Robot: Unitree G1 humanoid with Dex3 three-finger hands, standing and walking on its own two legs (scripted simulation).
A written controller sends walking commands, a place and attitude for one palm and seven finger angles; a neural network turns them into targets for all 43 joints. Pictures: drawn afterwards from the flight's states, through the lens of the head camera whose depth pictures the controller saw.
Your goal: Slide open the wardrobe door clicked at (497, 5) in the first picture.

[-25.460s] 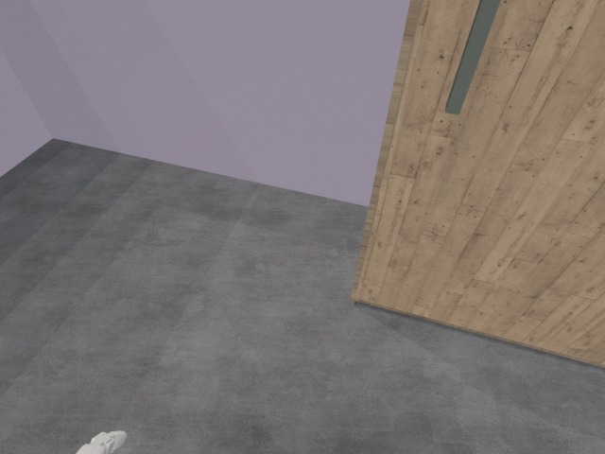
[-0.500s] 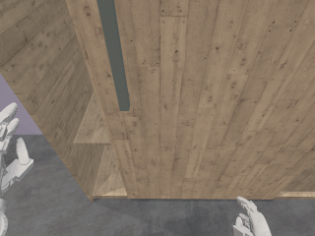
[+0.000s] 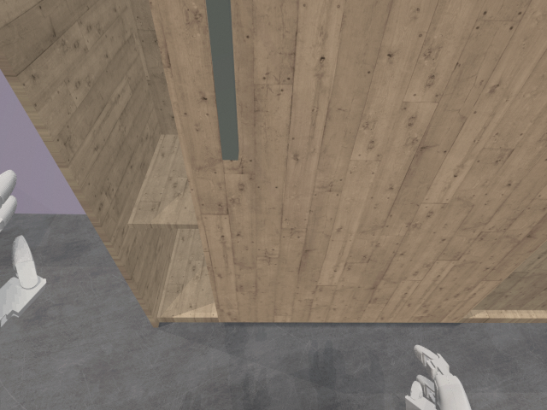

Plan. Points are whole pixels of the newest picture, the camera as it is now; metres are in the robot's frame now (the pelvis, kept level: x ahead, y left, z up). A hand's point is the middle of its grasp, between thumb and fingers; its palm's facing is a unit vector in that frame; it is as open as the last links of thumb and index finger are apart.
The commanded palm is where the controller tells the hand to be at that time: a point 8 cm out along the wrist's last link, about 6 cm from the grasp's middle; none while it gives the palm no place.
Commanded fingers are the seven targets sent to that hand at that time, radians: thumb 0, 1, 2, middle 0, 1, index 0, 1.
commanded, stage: step back with the hand held close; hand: left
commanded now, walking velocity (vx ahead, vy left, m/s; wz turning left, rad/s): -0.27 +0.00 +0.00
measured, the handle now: (225, 64) +0.51 +0.12 +0.26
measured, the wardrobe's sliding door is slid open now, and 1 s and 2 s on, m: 0.23 0.23 0.23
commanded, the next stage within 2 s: stop stepping back and stand still in 0.52 s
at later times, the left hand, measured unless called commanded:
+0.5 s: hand out of the picture +0.14 +0.28 +0.17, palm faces +0.37 -0.83 -0.41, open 7.4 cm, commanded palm +0.09 +0.32 +0.19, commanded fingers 0.00 0.90 0.90 -0.20 -0.30 -0.20 -0.30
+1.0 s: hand out of the picture +0.08 +0.35 +0.15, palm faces +0.47 -0.84 -0.25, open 7.4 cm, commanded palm -0.02 +0.37 +0.19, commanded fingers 0.00 0.90 0.90 -0.20 -0.30 -0.20 -0.30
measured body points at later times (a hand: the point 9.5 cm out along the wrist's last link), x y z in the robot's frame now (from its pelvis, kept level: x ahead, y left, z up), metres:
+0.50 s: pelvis -0.07 +0.02 +0.00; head -0.04 +0.07 +0.45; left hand +0.12 +0.32 +0.19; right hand +0.12 -0.20 -0.06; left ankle +0.09 +0.06 -0.73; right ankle -0.20 -0.12 -0.73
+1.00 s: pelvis -0.17 +0.08 -0.01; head -0.17 +0.13 +0.44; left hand +0.04 +0.40 +0.17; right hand -0.04 -0.18 -0.07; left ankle -0.18 +0.19 -0.73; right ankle -0.18 -0.06 -0.71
